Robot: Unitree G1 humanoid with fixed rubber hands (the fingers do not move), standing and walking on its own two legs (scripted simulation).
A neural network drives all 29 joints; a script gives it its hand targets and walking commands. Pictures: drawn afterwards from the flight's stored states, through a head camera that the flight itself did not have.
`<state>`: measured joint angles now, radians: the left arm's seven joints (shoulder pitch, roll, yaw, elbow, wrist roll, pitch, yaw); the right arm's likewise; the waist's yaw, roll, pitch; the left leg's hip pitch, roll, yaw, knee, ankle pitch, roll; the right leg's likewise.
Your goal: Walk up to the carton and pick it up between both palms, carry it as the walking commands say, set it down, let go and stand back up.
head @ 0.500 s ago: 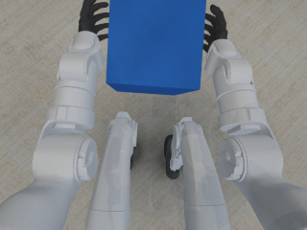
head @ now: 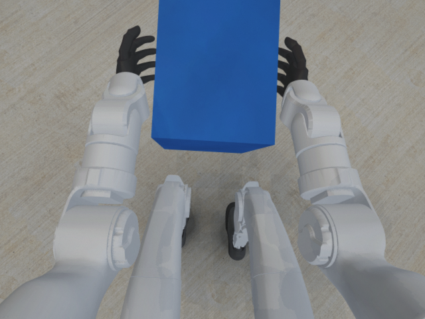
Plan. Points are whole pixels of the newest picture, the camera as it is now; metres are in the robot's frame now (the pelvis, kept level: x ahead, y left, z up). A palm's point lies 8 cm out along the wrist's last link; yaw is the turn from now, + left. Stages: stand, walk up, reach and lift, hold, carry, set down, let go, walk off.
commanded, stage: reach and lift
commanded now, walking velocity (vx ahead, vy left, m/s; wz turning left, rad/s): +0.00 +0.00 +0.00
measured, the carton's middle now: (210, 83) +0.51 +0.01 -0.10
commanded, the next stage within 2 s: none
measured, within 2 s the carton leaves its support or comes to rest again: neither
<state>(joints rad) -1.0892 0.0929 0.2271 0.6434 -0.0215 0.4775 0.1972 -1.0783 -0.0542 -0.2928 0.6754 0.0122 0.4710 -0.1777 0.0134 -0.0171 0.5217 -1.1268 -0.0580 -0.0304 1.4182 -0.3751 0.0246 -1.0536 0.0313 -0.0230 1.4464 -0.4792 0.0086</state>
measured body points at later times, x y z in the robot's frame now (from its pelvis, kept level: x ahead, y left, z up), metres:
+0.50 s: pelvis +0.01 +0.00 +0.06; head +0.21 +0.02 +0.46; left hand +0.48 +0.14 +0.03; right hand +0.47 -0.14 +0.03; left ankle +0.17 +0.09 -0.57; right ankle +0.13 -0.12 -0.57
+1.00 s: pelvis +0.08 +0.00 +0.12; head +0.11 +0.01 +0.57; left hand +0.46 +0.13 +0.14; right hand +0.46 -0.14 +0.14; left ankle +0.17 +0.09 -0.57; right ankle +0.13 -0.12 -0.57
